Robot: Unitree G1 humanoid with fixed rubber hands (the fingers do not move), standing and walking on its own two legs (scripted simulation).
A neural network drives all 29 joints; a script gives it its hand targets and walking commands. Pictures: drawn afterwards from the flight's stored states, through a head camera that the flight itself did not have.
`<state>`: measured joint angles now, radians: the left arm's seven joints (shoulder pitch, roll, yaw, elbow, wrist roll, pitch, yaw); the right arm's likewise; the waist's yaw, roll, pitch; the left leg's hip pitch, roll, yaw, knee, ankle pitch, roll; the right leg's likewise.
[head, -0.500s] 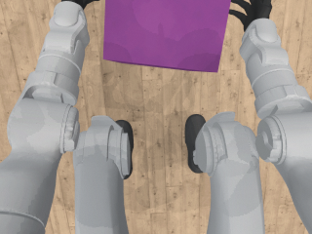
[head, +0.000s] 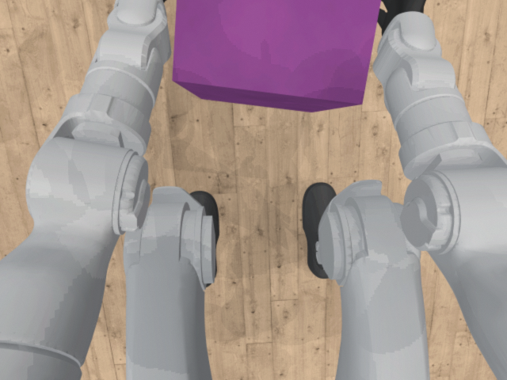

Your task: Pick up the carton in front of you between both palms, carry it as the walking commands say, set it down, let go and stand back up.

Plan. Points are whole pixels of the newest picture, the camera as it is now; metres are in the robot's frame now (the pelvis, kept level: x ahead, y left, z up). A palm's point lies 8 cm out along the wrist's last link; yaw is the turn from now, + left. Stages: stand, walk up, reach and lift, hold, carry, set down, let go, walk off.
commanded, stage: reach and lift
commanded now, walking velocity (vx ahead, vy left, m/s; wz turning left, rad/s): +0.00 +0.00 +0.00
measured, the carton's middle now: (270, 28) +0.52 -0.01 -0.24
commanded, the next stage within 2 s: none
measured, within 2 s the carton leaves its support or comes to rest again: leaves its support in 0.06 s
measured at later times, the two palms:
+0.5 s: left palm out of the picture +0.50 +0.15 +0.00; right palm out of the picture +0.49 -0.15 +0.01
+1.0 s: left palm out of the picture +0.46 +0.15 +0.15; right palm out of the picture +0.46 -0.15 +0.15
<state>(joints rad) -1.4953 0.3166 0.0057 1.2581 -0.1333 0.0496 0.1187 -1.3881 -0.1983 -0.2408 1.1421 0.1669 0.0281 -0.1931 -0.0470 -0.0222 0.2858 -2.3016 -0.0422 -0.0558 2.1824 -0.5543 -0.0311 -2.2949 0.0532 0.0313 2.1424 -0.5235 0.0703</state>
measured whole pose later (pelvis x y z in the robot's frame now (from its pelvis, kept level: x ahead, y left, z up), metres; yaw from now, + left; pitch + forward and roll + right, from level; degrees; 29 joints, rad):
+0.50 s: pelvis +0.00 +0.00 +0.07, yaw +2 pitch +41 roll -1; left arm -1.13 0.09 0.35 0.89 0.15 0.30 0.07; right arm -1.04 0.00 -0.51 0.76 -0.14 0.29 -0.11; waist -0.04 0.00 -0.12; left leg -2.13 -0.12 -0.09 1.94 -0.52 -0.06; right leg -2.12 0.10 0.08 1.92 -0.52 0.09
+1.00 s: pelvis +0.04 -0.01 +0.20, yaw +2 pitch +37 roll +0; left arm -0.78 -0.01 0.34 0.68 0.15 0.33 0.05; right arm -0.74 0.07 -0.42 0.62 -0.14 0.33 -0.10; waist -0.02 0.00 -0.24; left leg -1.67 -0.11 -0.11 1.54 -0.52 -0.05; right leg -1.67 0.11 0.10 1.53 -0.51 0.06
